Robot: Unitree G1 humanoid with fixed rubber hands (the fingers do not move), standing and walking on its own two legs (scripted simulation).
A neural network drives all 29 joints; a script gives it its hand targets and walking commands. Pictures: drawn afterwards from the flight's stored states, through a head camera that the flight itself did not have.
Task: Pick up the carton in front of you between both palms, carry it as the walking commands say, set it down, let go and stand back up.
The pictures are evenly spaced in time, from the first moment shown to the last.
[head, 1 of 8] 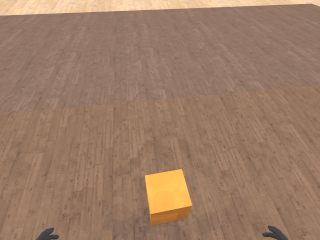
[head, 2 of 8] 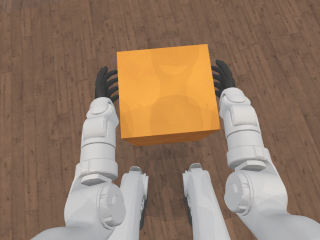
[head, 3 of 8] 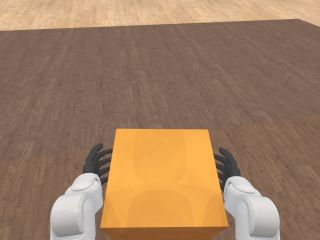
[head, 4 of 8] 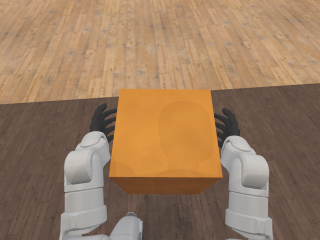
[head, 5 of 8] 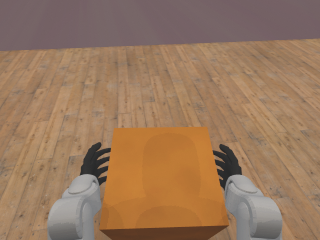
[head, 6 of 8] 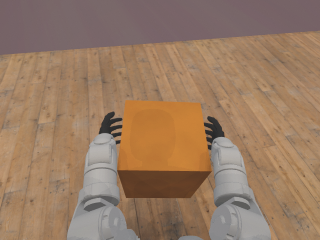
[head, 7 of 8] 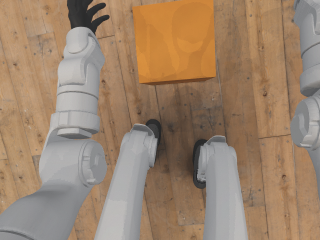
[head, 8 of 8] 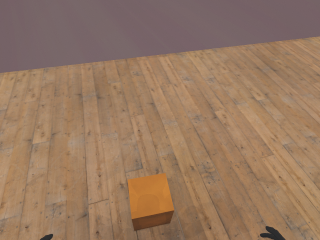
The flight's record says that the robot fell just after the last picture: no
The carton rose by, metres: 0.68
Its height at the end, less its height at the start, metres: -0.32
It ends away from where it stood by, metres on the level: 6.16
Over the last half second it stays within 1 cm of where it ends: yes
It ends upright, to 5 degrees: yes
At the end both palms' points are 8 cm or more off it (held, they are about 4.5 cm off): yes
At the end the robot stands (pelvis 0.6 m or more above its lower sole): yes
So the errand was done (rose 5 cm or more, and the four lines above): yes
